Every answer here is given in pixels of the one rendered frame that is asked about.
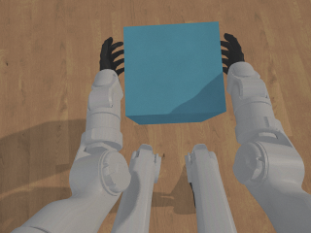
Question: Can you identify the left robot upper arm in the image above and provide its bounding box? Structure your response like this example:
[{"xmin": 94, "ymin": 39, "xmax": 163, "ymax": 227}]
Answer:
[{"xmin": 11, "ymin": 150, "xmax": 131, "ymax": 233}]

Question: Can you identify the right robot upper arm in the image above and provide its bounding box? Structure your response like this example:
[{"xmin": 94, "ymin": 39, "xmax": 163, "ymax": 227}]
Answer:
[{"xmin": 232, "ymin": 141, "xmax": 311, "ymax": 233}]

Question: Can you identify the robot left thigh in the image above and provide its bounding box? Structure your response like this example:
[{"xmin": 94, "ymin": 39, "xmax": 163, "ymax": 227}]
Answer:
[{"xmin": 111, "ymin": 149, "xmax": 161, "ymax": 233}]

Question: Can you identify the right robot forearm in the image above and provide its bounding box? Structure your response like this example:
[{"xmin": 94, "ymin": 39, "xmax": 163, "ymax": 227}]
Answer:
[{"xmin": 226, "ymin": 61, "xmax": 305, "ymax": 175}]

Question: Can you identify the left robot forearm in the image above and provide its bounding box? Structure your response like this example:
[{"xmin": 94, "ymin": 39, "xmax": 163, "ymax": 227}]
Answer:
[{"xmin": 69, "ymin": 69, "xmax": 123, "ymax": 183}]

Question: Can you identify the carton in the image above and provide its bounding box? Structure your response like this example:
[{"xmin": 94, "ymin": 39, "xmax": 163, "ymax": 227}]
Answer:
[{"xmin": 123, "ymin": 21, "xmax": 226, "ymax": 125}]

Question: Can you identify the right robot hand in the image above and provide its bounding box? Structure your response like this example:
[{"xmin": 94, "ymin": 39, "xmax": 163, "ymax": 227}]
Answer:
[{"xmin": 220, "ymin": 33, "xmax": 245, "ymax": 74}]

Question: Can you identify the right robot shin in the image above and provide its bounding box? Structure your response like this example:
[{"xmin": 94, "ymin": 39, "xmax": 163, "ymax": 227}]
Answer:
[{"xmin": 191, "ymin": 144, "xmax": 219, "ymax": 190}]

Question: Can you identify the left robot hand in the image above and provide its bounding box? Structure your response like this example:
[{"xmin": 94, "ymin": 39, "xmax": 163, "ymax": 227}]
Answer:
[{"xmin": 99, "ymin": 37, "xmax": 124, "ymax": 76}]

